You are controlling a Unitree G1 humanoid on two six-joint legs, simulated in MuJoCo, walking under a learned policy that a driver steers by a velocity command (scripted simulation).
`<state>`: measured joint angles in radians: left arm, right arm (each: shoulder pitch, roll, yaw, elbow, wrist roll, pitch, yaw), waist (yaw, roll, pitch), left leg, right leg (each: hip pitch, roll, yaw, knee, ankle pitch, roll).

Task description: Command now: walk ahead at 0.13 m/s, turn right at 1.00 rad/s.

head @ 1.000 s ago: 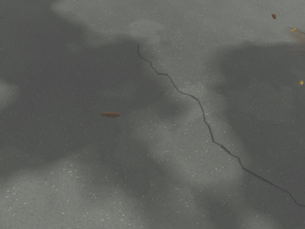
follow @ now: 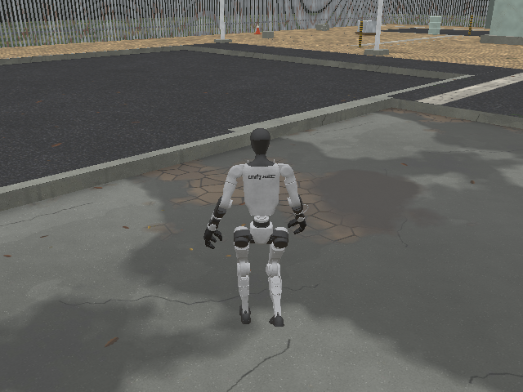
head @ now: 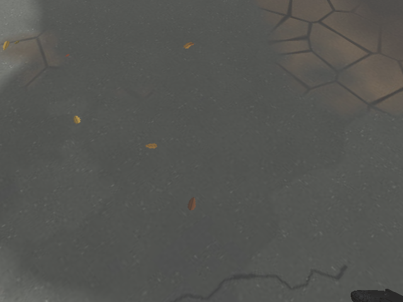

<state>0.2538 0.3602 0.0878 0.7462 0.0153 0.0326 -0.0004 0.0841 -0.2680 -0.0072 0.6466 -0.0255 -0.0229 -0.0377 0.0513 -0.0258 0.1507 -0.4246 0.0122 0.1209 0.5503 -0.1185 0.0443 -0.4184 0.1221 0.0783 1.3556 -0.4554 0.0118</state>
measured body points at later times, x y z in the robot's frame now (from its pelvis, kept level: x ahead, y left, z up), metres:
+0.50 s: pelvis +0.08 -0.04 +0.01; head +0.11 -0.08 +0.46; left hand +0.34 +0.15 -0.07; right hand +0.08 -0.35 -0.10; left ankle +0.16 +0.10 -0.66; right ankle +0.08 -0.12 -0.72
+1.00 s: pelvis +0.15 -0.05 +0.03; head +0.17 -0.05 +0.48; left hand +0.47 +0.00 -0.08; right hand -0.04 -0.30 -0.06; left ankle +0.20 +0.05 -0.72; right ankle +0.04 -0.15 -0.61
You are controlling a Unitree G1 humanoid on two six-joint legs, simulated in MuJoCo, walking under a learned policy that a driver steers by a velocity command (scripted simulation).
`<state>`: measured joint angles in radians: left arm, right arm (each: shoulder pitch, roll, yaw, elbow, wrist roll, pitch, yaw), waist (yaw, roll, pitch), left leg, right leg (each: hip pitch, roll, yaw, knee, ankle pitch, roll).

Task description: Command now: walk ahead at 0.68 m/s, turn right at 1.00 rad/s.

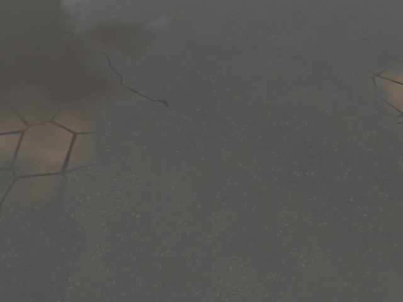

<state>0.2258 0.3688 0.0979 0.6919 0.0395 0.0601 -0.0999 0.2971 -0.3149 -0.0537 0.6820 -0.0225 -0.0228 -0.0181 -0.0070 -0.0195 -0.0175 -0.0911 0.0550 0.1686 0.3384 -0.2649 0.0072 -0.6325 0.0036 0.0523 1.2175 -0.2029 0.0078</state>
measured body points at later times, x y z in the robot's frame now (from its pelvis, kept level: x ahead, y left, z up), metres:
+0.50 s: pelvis +0.30 -0.19 -0.02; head +0.33 -0.21 +0.42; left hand +0.50 +0.03 -0.14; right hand +0.29 -0.47 -0.13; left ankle +0.36 +0.00 -0.65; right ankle +0.28 -0.20 -0.75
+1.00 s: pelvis +0.58 -0.35 -0.01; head +0.61 -0.38 +0.44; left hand +0.86 -0.25 -0.13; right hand +0.44 -0.57 -0.15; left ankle +0.70 -0.35 -0.75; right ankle +0.52 -0.48 -0.69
